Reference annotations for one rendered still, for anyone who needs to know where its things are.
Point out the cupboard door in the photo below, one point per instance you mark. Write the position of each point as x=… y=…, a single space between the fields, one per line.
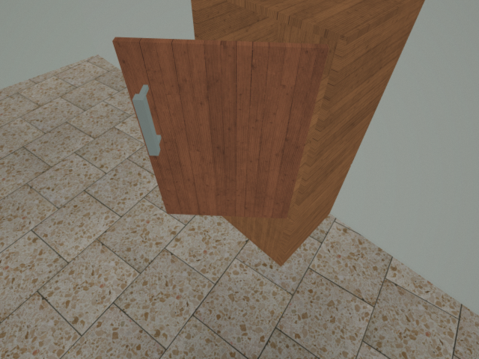
x=233 y=118

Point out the handle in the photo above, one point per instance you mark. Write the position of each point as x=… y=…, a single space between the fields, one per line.
x=142 y=110

